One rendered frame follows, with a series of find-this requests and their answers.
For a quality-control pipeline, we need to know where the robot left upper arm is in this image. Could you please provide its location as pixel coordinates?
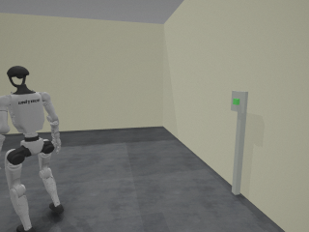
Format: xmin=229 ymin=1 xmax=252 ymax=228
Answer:
xmin=0 ymin=95 xmax=11 ymax=134

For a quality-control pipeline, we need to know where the button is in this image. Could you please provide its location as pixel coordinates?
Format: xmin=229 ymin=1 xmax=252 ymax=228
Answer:
xmin=233 ymin=99 xmax=239 ymax=105

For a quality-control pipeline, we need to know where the right robot hand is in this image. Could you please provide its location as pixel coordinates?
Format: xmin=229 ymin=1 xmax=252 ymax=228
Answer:
xmin=51 ymin=138 xmax=62 ymax=154

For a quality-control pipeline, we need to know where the panel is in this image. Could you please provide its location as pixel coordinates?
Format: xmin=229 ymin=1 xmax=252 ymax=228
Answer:
xmin=231 ymin=91 xmax=248 ymax=195

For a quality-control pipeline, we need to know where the robot right upper arm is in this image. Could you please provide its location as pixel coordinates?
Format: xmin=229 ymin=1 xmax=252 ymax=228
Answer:
xmin=38 ymin=92 xmax=58 ymax=123

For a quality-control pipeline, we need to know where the robot right forearm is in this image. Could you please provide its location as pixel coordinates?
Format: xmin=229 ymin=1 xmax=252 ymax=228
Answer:
xmin=50 ymin=118 xmax=60 ymax=139

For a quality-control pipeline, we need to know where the robot torso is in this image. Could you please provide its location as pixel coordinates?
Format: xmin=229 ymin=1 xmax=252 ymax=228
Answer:
xmin=7 ymin=89 xmax=45 ymax=158

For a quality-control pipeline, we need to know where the robot head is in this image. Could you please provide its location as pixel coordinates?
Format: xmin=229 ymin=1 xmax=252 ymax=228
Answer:
xmin=7 ymin=66 xmax=36 ymax=95

